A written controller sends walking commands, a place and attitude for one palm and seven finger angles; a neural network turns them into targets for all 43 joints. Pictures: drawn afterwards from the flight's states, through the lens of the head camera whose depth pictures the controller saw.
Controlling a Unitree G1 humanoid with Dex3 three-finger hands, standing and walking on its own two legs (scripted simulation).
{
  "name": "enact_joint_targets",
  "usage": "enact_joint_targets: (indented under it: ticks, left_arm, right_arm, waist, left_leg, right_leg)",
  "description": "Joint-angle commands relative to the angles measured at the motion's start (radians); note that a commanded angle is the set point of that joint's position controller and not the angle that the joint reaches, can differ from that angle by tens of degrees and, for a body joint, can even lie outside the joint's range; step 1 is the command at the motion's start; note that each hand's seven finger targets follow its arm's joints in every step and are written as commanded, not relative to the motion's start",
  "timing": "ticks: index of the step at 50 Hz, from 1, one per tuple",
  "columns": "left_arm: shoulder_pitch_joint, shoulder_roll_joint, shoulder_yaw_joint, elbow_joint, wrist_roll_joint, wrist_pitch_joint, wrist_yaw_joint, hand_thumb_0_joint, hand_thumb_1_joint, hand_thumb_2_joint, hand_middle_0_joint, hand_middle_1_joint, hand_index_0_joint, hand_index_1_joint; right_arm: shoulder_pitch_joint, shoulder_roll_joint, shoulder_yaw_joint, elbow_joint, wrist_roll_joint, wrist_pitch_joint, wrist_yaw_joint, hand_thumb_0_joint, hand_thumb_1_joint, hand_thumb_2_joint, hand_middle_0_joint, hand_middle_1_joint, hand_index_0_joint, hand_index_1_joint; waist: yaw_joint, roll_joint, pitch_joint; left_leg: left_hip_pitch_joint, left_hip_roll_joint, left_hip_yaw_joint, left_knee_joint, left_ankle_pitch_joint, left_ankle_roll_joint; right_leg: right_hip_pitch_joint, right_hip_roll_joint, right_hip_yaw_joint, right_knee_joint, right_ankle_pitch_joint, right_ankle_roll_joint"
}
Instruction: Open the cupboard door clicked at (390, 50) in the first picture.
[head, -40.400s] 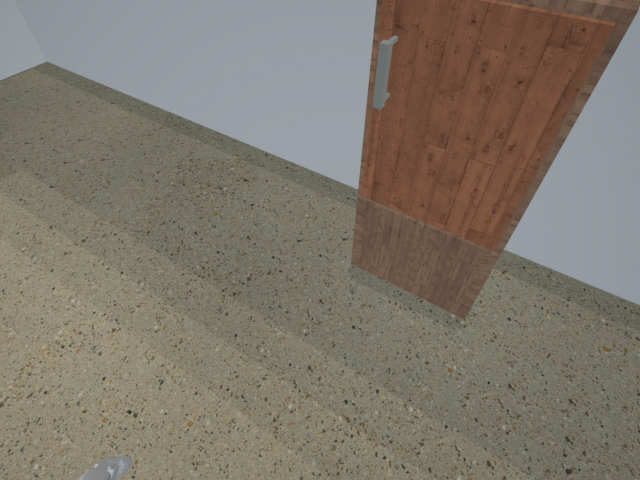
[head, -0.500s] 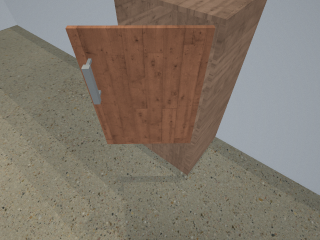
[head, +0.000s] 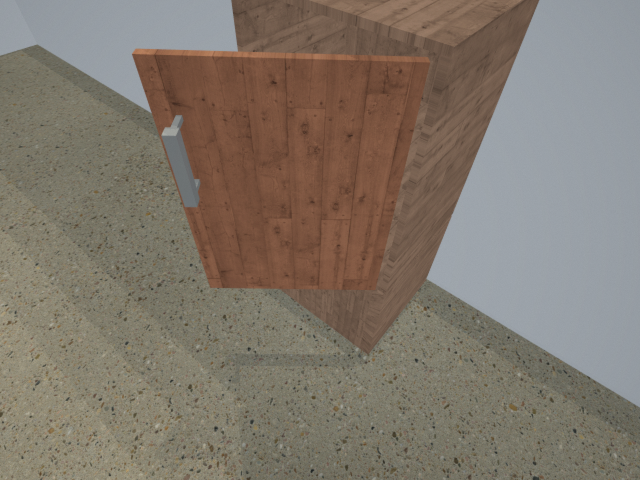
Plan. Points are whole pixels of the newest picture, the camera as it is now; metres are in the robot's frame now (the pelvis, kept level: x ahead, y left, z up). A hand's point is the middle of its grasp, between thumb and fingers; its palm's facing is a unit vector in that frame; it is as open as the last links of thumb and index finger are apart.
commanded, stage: come to a stop and stand still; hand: left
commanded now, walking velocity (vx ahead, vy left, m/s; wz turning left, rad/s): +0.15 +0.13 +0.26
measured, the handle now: (185, 162) +0.58 +0.27 +0.06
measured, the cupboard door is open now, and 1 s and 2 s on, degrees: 39 39 39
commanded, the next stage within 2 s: look again from close up in 0.96 s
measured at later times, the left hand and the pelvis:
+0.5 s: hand out of the picture +0.06 +0.20 -0.17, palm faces +0.03 -0.97 -0.23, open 7.3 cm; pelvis +0.02 +0.01 +0.00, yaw +1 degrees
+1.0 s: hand out of the picture +0.03 +0.19 -0.16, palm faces +0.03 -0.98 -0.21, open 7.4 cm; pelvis +0.02 +0.01 +0.01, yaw +1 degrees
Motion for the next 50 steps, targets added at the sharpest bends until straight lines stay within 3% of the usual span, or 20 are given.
enact_joint_targets:
  ticks: [1, 3, 4, 5, 6, 7, 9, 11, 15, 18, 19, 20, 22, 23, 24, 25, 27, 30, 37, 50]
  left_arm:
    - [0.107, 0.202, 0.065, -0.046, 0.008, -0.006, 0.011, 0.000, 0.900, 0.900, -0.200, -0.300, -0.200, -0.300]
    - [0.097, 0.189, 0.068, -0.056, 0.010, -0.009, 0.015, 0.000, 0.900, 0.900, -0.200, -0.300, -0.200, -0.300]
    - [0.063, 0.166, 0.062, -0.067, 0.008, -0.004, 0.015, 0.000, 0.900, 0.900, -0.200, -0.300, -0.200, -0.300]
    - [0.056, 0.115, 0.052, -0.084, 0.007, 0.003, 0.014, 0.000, 0.900, 0.900, -0.200, -0.300, -0.200, -0.300]
    - [0.034, 0.069, 0.037, -0.095, 0.002, 0.004, 0.019, 0.000, 0.900, 0.900, -0.200, -0.300, -0.200, -0.300]
    - [0.001, 0.068, 0.033, -0.106, -0.002, 0.004, 0.025, 0.000, 0.900, 0.900, -0.200, -0.300, -0.200, -0.300]
    - [0.012, 0.045, 0.029, -0.085, -0.010, 0.001, 0.025, 0.000, 0.900, 0.900, -0.200, -0.300, -0.200, -0.300]
    - [0.035, 0.026, 0.025, -0.068, -0.013, 0.003, 0.019, 0.000, 0.900, 0.900, -0.200, -0.300, -0.200, -0.300]
    - [0.078, 0.030, 0.023, -0.042, -0.010, 0.001, 0.020, 0.000, 0.900, 0.900, -0.200, -0.300, -0.200, -0.300]
    - [0.085, 0.070, 0.022, -0.031, -0.004, -0.020, 0.024, 0.000, 0.900, 0.900, -0.200, -0.300, -0.200, -0.300]
    - [0.064, 0.080, 0.020, -0.033, -0.005, -0.021, 0.023, 0.000, 0.900, 0.900, -0.200, -0.300, -0.200, -0.300]
    - [0.047, 0.070, 0.019, -0.034, -0.004, -0.022, 0.023, 0.000, 0.900, 0.900, -0.200, -0.300, -0.200, -0.300]
    - [0.034, 0.058, 0.014, -0.032, -0.007, -0.023, 0.023, 0.000, 0.900, 0.900, -0.200, -0.300, -0.200, -0.300]
    - [0.128, 0.057, 0.019, -0.003, 0.003, -0.033, 0.064, 0.000, 0.900, 0.900, -0.200, -0.300, -0.200, -0.300]
    - [0.095, 0.093, 0.016, -0.048, -0.009, -0.042, 0.058, 0.000, 0.900, 0.900, -0.200, -0.300, -0.200, -0.300]
    - [0.064, 0.093, 0.014, -0.056, -0.010, -0.050, 0.048, 0.000, 0.900, 0.900, -0.200, -0.300, -0.200, -0.300]
    - [0.035, 0.075, 0.006, -0.065, -0.010, -0.048, 0.037, 0.000, 0.900, 0.900, -0.200, -0.300, -0.200, -0.300]
    - [0.038, 0.063, -0.001, -0.064, -0.009, -0.038, 0.031, 0.000, 0.900, 0.900, -0.200, -0.300, -0.200, -0.300]
    - [0.033, 0.070, -0.001, -0.071, -0.009, -0.027, 0.019, 0.000, 0.900, 0.900, -0.200, -0.300, -0.200, -0.300]
    - [0.061, 0.063, -0.001, -0.008, -0.011, -0.035, 0.016, 0.000, 0.900, 0.900, -0.200, -0.300, -0.200, -0.300]
  right_arm:
    - [-0.022, -0.078, -0.025, -0.101, -0.005, -0.012, 0.005, 0.000, -0.900, -0.900, 0.200, 0.300, 0.200, 0.300]
    - [0.007, -0.062, -0.024, -0.105, -0.002, -0.022, 0.005, 0.000, -0.900, -0.900, 0.200, 0.300, 0.200, 0.300]
    - [0.074, -0.067, -0.023, -0.083, 0.002, -0.028, 0.003, 0.000, -0.900, -0.900, 0.200, 0.300, 0.200, 0.300]
    - [0.142, -0.111, -0.034, -0.055, -0.006, -0.033, 0.002, 0.000, -0.900, -0.900, 0.200, 0.300, 0.200, 0.300]
    - [0.209, -0.157, -0.043, -0.036, -0.009, -0.035, -0.008, 0.000, -0.900, -0.900, 0.200, 0.300, 0.200, 0.300]
    - [0.230, -0.140, -0.039, -0.030, -0.005, -0.035, -0.023, 0.000, -0.900, -0.900, 0.200, 0.300, 0.200, 0.300]
    - [0.142, -0.111, -0.032, -0.051, -0.006, -0.039, -0.035, 0.000, -0.900, -0.900, 0.200, 0.300, 0.200, 0.300]
    - [0.092, -0.111, -0.033, -0.063, -0.003, -0.042, -0.038, 0.000, -0.900, -0.900, 0.200, 0.300, 0.200, 0.300]
    - [0.070, -0.083, -0.036, -0.050, 0.007, -0.043, -0.040, 0.000, -0.900, -0.900, 0.200, 0.300, 0.200, 0.300]
    - [0.078, -0.031, -0.031, -0.043, 0.014, -0.043, -0.030, 0.000, -0.900, -0.900, 0.200, 0.300, 0.200, 0.300]
    - [0.080, -0.019, -0.030, -0.033, 0.013, -0.037, -0.026, 0.000, -0.900, -0.900, 0.200, 0.300, 0.200, 0.300]
    - [0.088, -0.006, -0.027, -0.021, 0.010, -0.030, -0.026, 0.000, -0.900, -0.900, 0.200, 0.300, 0.200, 0.300]
    - [0.088, -0.013, -0.023, -0.001, 0.007, -0.032, -0.025, 0.000, -0.900, -0.900, 0.200, 0.300, 0.200, 0.300]
    - [0.053, -0.071, -0.033, -0.062, 0.014, -0.038, -0.023, 0.000, -0.900, -0.900, 0.200, 0.300, 0.200, 0.300]
    - [0.090, -0.028, -0.025, -0.084, 0.010, -0.036, -0.016, 0.000, -0.900, -0.900, 0.200, 0.300, 0.200, 0.300]
    - [0.066, -0.001, -0.015, -0.092, 0.005, -0.035, -0.010, 0.000, -0.900, -0.900, 0.200, 0.300, 0.200, 0.300]
    - [0.094, -0.020, -0.014, -0.095, 0.004, -0.036, -0.012, 0.000, -0.900, -0.900, 0.200, 0.300, 0.200, 0.300]
    - [0.089, -0.040, -0.012, -0.099, 0.002, -0.040, -0.018, 0.000, -0.900, -0.900, 0.200, 0.300, 0.200, 0.300]
    - [0.087, -0.051, -0.006, -0.089, -0.001, -0.031, -0.011, 0.000, -0.900, -0.900, 0.200, 0.300, 0.200, 0.300]
    - [0.103, -0.043, 0.002, -0.003, 0.007, -0.049, -0.019, 0.000, -0.900, -0.900, 0.200, 0.300, 0.200, 0.300]
  waist:
    - [0.035, -0.208, 0.087]
    - [0.013, -0.178, 0.069]
    - [-0.020, -0.115, 0.041]
    - [-0.037, 0.095, 0.012]
    - [-0.054, 0.296, -0.008]
    - [-0.060, 0.248, 0.000]
    - [-0.016, 0.124, -0.002]
    - [0.001, 0.113, -0.030]
    - [0.021, 0.083, -0.058]
    - [0.002, -0.029, -0.069]
    - [-0.008, -0.044, -0.059]
    - [-0.016, -0.110, -0.056]
    - [-0.012, -0.077, -0.044]
    - [0.003, -0.002, -0.105]
    - [-0.019, 0.022, -0.154]
    - [-0.012, 0.012, -0.114]
    - [-0.031, 0.030, -0.040]
    - [-0.016, 0.043, 0.004]
    - [-0.020, -0.027, 0.078]
    - [-0.007, -0.002, 0.008]
  left_leg:
    - [-0.200, 0.005, 0.040, 0.131, -0.115, -0.008]
    - [-0.122, 0.020, 0.036, 0.030, -0.097, -0.006]
    - [0.026, 0.031, 0.018, -0.071, 0.074, 0.003]
    - [0.150, 0.130, -0.121, -0.108, 0.316, 0.049]
    - [0.214, 0.269, -0.297, -0.187, 0.538, 0.136]
    - [0.195, 0.316, -0.353, -0.210, 0.685, 0.199]
    - [0.160, 0.302, -0.268, -0.153, 0.852, 0.220]
    - [0.149, 0.255, -0.180, -0.150, 0.854, 0.190]
    - [0.091, 0.219, -0.147, -0.145, 0.656, 0.140]
    - [0.011, 0.103, -0.080, -0.109, 0.263, 0.032]
    - [0.025, 0.083, -0.067, -0.120, 0.186, 0.018]
    - [0.043, 0.082, -0.061, -0.126, 0.179, 0.012]
    - [0.063, 0.091, -0.065, -0.145, 0.216, 0.012]
    - [0.087, 0.124, -0.045, 0.025, 0.412, -0.007]
    - [0.029, 0.081, -0.057, -0.002, 0.172, -0.001]
    - [0.010, 0.064, -0.039, -0.039, 0.073, -0.004]
    - [0.021, 0.089, -0.081, -0.091, 0.194, 0.014]
    - [0.020, 0.111, -0.102, -0.121, 0.261, 0.031]
    - [-0.009, 0.080, -0.092, -0.190, 0.001, 0.026]
    - [0.038, 0.103, -0.085, -0.198, 0.144, 0.028]
  right_leg:
    - [0.008, -0.255, 0.237, -0.198, 0.036, -0.174]
    - [-0.008, -0.242, 0.171, -0.113, 0.233, -0.175]
    - [-0.079, -0.170, 0.074, -0.017, 0.262, -0.129]
    - [-0.168, -0.047, -0.040, 0.146, 0.140, -0.069]
    - [-0.274, 0.029, -0.110, 0.304, -0.166, -0.031]
    - [-0.310, 0.018, -0.035, 0.410, -0.289, -0.039]
    - [-0.271, -0.028, 0.008, 0.404, -0.233, -0.046]
    - [-0.197, -0.021, -0.016, 0.278, -0.135, -0.039]
    - [-0.041, -0.004, -0.034, 0.032, 0.077, -0.040]
    - [0.041, -0.111, 0.092, -0.078, 0.412, -0.089]
    - [0.010, -0.130, 0.095, -0.075, 0.413, -0.102]
    - [-0.004, -0.114, 0.083, -0.077, 0.400, -0.104]
    - [-0.022, -0.099, 0.069, -0.084, 0.383, -0.093]
    - [0.003, -0.114, 0.093, -0.013, 0.717, -0.071]
    - [0.058, -0.137, 0.109, -0.022, 0.591, -0.098]
    - [0.038, -0.142, 0.116, -0.036, 0.575, -0.110]
    - [-0.028, -0.095, 0.075, -0.031, 0.438, -0.108]
    - [-0.041, -0.057, 0.047, -0.054, 0.295, -0.095]
    - [-0.102, -0.052, 0.083, -0.155, 0.005, -0.091]
    - [-0.011, -0.057, 0.057, -0.129, 0.210, -0.085]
